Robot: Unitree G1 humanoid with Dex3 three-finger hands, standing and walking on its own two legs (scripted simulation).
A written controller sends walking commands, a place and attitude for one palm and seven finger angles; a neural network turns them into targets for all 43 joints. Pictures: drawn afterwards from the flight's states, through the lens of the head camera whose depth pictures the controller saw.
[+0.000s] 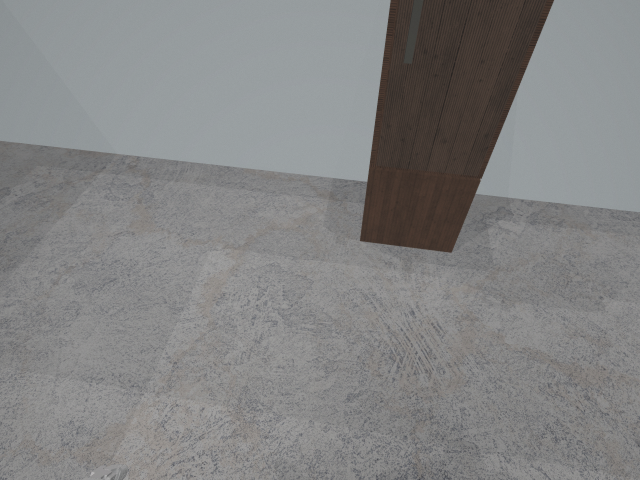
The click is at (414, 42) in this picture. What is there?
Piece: cupboard door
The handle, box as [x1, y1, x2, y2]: [404, 0, 422, 63]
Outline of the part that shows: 422,0 413,1 404,55 404,62 411,63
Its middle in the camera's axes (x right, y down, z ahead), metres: +0.23 -0.53 +0.98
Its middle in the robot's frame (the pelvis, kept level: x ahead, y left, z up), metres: +1.12 -0.18 +0.11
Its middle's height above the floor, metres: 0.88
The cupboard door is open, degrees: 0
